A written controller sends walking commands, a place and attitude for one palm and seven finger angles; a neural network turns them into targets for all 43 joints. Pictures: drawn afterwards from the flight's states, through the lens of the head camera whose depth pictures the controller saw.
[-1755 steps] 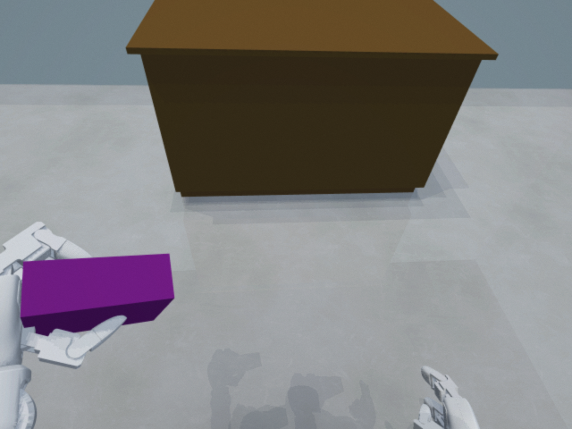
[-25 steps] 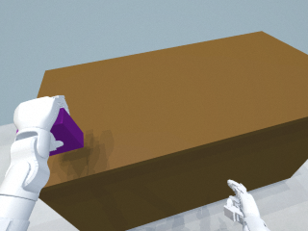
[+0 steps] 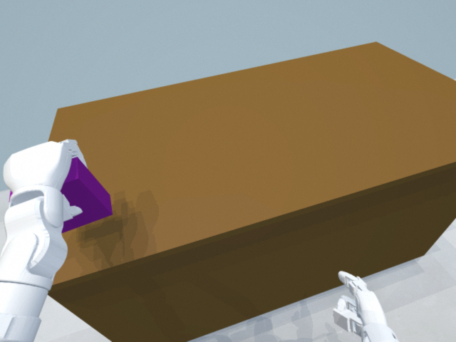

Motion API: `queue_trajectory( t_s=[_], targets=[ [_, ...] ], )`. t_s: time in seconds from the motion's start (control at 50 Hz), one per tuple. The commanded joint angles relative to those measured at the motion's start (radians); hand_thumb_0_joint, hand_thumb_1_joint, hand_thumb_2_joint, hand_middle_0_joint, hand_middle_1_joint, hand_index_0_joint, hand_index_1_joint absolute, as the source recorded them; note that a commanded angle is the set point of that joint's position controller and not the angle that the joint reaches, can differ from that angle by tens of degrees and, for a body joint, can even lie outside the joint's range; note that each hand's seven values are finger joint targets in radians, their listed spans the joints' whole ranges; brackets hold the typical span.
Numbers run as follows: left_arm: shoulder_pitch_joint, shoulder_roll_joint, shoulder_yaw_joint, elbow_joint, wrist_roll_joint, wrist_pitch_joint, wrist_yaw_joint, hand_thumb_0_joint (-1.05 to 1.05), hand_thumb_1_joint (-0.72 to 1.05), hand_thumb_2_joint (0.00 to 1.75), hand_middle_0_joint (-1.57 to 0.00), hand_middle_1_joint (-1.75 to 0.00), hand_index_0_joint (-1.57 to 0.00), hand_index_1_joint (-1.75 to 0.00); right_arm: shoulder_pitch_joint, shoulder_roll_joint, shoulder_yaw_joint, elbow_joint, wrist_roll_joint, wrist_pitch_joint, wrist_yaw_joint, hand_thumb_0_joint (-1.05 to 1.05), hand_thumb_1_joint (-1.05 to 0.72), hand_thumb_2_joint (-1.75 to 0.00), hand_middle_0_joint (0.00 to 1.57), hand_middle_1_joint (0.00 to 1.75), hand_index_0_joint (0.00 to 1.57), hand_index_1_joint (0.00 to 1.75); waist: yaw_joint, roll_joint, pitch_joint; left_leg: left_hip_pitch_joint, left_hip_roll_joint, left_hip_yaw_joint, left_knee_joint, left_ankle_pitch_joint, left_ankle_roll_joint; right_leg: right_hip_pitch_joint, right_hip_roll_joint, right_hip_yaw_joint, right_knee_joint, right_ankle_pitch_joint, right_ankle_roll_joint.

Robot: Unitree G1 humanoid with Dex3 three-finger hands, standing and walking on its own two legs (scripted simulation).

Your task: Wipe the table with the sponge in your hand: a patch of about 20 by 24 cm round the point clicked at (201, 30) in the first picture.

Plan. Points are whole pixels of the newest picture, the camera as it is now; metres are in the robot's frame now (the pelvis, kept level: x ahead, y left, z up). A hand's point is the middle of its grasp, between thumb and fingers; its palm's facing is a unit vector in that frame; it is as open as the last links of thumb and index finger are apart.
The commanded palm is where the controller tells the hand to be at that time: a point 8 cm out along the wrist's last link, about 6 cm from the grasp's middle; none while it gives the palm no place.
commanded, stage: lower the sponge onto the table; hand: left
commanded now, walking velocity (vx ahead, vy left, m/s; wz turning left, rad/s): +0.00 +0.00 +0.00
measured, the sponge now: (73, 203) +0.29 +0.34 +0.10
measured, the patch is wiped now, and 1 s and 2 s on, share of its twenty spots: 0.00 0.00 0.10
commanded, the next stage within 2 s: wipe forward along the first lane in 1.24 s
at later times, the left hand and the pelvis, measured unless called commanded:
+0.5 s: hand (63, 198) +0.28 +0.34 +0.13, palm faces +0.05 -0.04 -1.00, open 9.4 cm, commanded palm +0.25 +0.32 +0.19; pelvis +0.00 +0.00 +0.00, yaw +1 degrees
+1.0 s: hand (77, 216) +0.27 +0.33 +0.09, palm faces -0.02 -0.07 -1.00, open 9.4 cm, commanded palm +0.25 +0.32 +0.17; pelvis +0.01 +0.01 +0.00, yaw +1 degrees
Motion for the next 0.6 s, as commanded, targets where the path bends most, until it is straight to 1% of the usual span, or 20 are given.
queue_trajectory(
  t_s=[0.0,0.06,0.08,0.12,0.14,0.16,0.18,0.22,0.26,0.28,0.3,0.32,0.34,0.38,0.42,0.44,0.5,0.54,0.56,0.58],
  targets=[
    [-0.220,0.194,0.031,-0.144,0.008,0.052,-0.070,0.00,0.10,1.30,-1.20,-1.60,-1.20,-1.60,-0.229,-0.118,-0.033,-0.210,0.013,-0.051,-0.011,0.00,-0.90,-0.90,0.20,0.30,0.20,0.30,-0.010,-0.069,-0.211,-0.010,-0.038,0.015,-0.028,0.170,0.047,0.080,-0.016,0.012,-0.051,0.116,-0.015],
    [-0.289,0.209,-0.007,-0.200,0.034,0.002,-0.131,0.00,0.10,1.30,-1.20,-1.60,-1.20,-1.60,-0.202,-0.117,-0.036,-0.214,0.014,-0.054,-0.018,0.00,-0.90,-0.90,0.20,0.30,0.20,0.30,-0.040,-0.061,-0.206,0.017,-0.038,0.000,-0.020,0.143,0.062,0.040,-0.013,0.005,-0.057,0.086,-0.010],
    [-0.321,0.225,0.005,-0.275,0.031,-0.032,-0.140,0.00,0.10,1.30,-1.20,-1.60,-1.20,-1.60,-0.224,-0.103,-0.027,-0.240,0.017,-0.069,-0.024,0.00,-0.90,-0.90,0.20,0.30,0.20,0.30,-0.036,-0.046,-0.227,0.037,-0.037,-0.005,-0.012,0.143,0.066,0.044,-0.009,0.024,-0.056,0.079,-0.016],
    [-0.337,0.279,0.061,-0.275,0.054,-0.100,-0.126,0.00,0.10,1.30,-1.20,-1.60,-1.20,-1.60,-0.166,-0.106,-0.035,-0.220,0.002,-0.081,-0.035,0.00,-0.90,-0.90,0.20,0.30,0.20,0.30,-0.036,-0.061,-0.249,0.063,-0.038,-0.011,-0.010,0.166,0.068,0.045,-0.005,0.006,-0.054,0.082,-0.017],
    [-0.333,0.271,0.065,-0.294,0.055,-0.133,-0.115,0.00,0.10,1.30,-1.20,-1.60,-1.20,-1.60,-0.155,-0.102,-0.035,-0.227,-0.005,-0.084,-0.040,0.00,-0.90,-0.90,0.20,0.30,0.20,0.30,-0.026,-0.046,-0.255,0.070,-0.041,-0.011,-0.013,0.183,0.069,0.055,-0.005,0.003,-0.055,0.096,-0.021],
    [-0.331,0.311,0.117,-0.297,0.060,-0.160,-0.092,0.00,0.10,1.30,-1.20,-1.60,-1.20,-1.60,-0.137,-0.099,-0.038,-0.220,-0.008,-0.085,-0.043,0.00,-0.90,-0.90,0.20,0.30,0.20,0.30,-0.018,-0.048,-0.248,0.071,-0.040,-0.011,-0.014,0.193,0.066,0.055,-0.003,0.006,-0.056,0.097,-0.023],
    [-0.351,0.376,0.183,-0.330,0.061,-0.182,-0.067,0.00,0.10,1.30,-1.20,-1.60,-1.20,-1.60,-0.155,-0.099,-0.034,-0.223,-0.010,-0.095,-0.047,0.00,-0.90,-0.90,0.20,0.30,0.20,0.30,-0.003,-0.014,-0.258,0.077,-0.039,-0.016,-0.014,0.205,0.062,0.067,0.003,0.031,-0.059,0.103,-0.036],
    [-0.307,0.359,0.220,-0.267,0.064,-0.193,-0.009,0.00,0.10,1.30,-1.20,-1.60,-1.20,-1.60,-0.130,-0.092,-0.042,-0.199,-0.018,-0.094,-0.046,0.00,-0.90,-0.90,0.20,0.30,0.20,0.30,0.009,-0.024,-0.239,0.059,-0.043,-0.004,-0.018,0.241,0.052,0.078,0.002,0.018,-0.057,0.126,-0.037],
    [-0.313,0.323,0.212,-0.235,0.051,-0.172,0.038,0.00,0.10,1.30,-1.20,-1.60,-1.20,-1.60,-0.144,-0.094,-0.046,-0.187,-0.014,-0.082,-0.034,0.00,-0.90,-0.90,0.20,0.30,0.20,0.30,0.019,0.034,-0.204,0.040,-0.041,-0.003,-0.032,0.255,0.036,0.079,0.003,0.019,-0.065,0.129,-0.044],
    [-0.323,0.344,0.233,-0.246,0.050,-0.153,0.059,0.00,0.10,1.30,-1.20,-1.60,-1.20,-1.60,-0.171,-0.096,-0.044,-0.192,-0.009,-0.086,-0.029,0.00,-0.90,-0.90,0.20,0.30,0.20,0.30,0.030,0.073,-0.211,0.045,-0.043,-0.006,-0.033,0.253,0.031,0.084,0.007,0.048,-0.067,0.116,-0.056],
    [-0.291,0.300,0.206,-0.204,0.041,-0.124,0.074,0.00,0.10,1.30,-1.20,-1.60,-1.20,-1.60,-0.168,-0.096,-0.047,-0.187,-0.012,-0.081,-0.026,0.00,-0.90,-0.90,0.20,0.30,0.20,0.30,0.035,0.059,-0.223,0.033,-0.041,0.004,-0.031,0.261,0.030,0.104,-0.001,0.027,-0.061,0.131,-0.052],
    [-0.293,0.284,0.182,-0.168,0.045,-0.096,0.079,0.00,0.10,1.30,-1.20,-1.60,-1.20,-1.60,-0.175,-0.100,-0.046,-0.173,-0.007,-0.073,-0.019,0.00,-0.90,-0.90,0.20,0.30,0.20,0.30,0.022,0.068,-0.199,0.023,-0.038,0.008,-0.036,0.250,0.023,0.086,0.000,0.025,-0.066,0.120,-0.047],
    [-0.279,0.253,0.153,-0.137,0.041,-0.067,0.073,0.00,0.10,1.30,-1.20,-1.60,-1.20,-1.60,-0.180,-0.106,-0.047,-0.171,-0.006,-0.065,-0.014,0.00,-0.90,-0.90,0.20,0.30,0.20,0.30,0.021,0.044,-0.201,0.010,-0.038,0.007,-0.042,0.235,0.023,0.090,0.001,0.014,-0.068,0.114,-0.044],
    [-0.255,0.254,0.135,-0.094,0.040,-0.019,0.048,0.00,0.10,1.30,-1.20,-1.60,-1.20,-1.60,-0.211,-0.114,-0.041,-0.178,0.003,-0.061,-0.012,0.00,-0.90,-0.90,0.20,0.30,0.20,0.30,0.013,-0.008,-0.193,-0.005,-0.038,0.010,-0.046,0.194,0.030,0.082,0.000,0.028,-0.068,0.086,-0.037],
    [-0.262,0.213,0.063,-0.069,0.042,0.010,0.001,0.00,0.10,1.30,-1.20,-1.60,-1.20,-1.60,-0.203,-0.121,-0.042,-0.181,0.008,-0.050,-0.014,0.00,-0.90,-0.90,0.20,0.30,0.20,0.30,-0.012,-0.066,-0.197,-0.017,-0.039,0.013,-0.043,0.153,0.039,0.068,-0.005,0.007,-0.067,0.065,-0.020],
    [-0.274,0.186,0.022,-0.063,0.045,0.016,-0.026,0.00,0.10,1.30,-1.20,-1.60,-1.20,-1.60,-0.205,-0.124,-0.041,-0.186,0.010,-0.046,-0.017,0.00,-0.90,-0.90,0.20,0.30,0.20,0.30,-0.025,-0.064,-0.181,-0.017,-0.038,0.011,-0.046,0.131,0.043,0.051,-0.006,0.000,-0.073,0.053,-0.018],
    [-0.318,0.185,-0.011,-0.125,0.048,-0.034,-0.082,0.00,0.10,1.30,-1.20,-1.60,-1.20,-1.60,-0.181,-0.116,-0.036,-0.208,0.009,-0.064,-0.028,0.00,-0.90,-0.90,0.20,0.30,0.20,0.30,-0.040,-0.060,-0.240,0.023,-0.042,0.004,-0.021,0.134,0.062,0.049,-0.008,0.003,-0.063,0.064,-0.018],
    [-0.326,0.204,0.005,-0.147,0.057,-0.092,-0.093,0.00,0.10,1.30,-1.20,-1.60,-1.20,-1.60,-0.151,-0.113,-0.041,-0.205,0.003,-0.070,-0.034,0.00,-0.90,-0.90,0.20,0.30,0.20,0.30,-0.045,-0.070,-0.242,0.042,-0.041,-0.004,-0.014,0.150,0.067,0.044,-0.004,0.000,-0.063,0.083,-0.017],
    [-0.339,0.239,0.040,-0.174,0.067,-0.124,-0.088,0.00,0.10,1.30,-1.20,-1.60,-1.20,-1.60,-0.137,-0.112,-0.043,-0.202,0.000,-0.071,-0.037,0.00,-0.90,-0.90,0.20,0.30,0.20,0.30,-0.042,-0.069,-0.256,0.053,-0.039,-0.007,-0.013,0.165,0.067,0.047,-0.001,-0.002,-0.059,0.093,-0.019],
    [-0.366,0.273,0.072,-0.235,0.064,-0.157,-0.076,0.00,0.10,1.30,-1.20,-1.60,-1.20,-1.60,-0.154,-0.103,-0.036,-0.220,0.000,-0.084,-0.041,0.00,-0.90,-0.90,0.20,0.30,0.20,0.30,-0.030,-0.034,-0.267,0.064,-0.039,-0.012,-0.014,0.177,0.067,0.056,0.002,0.016,-0.060,0.096,-0.028]
  ],
)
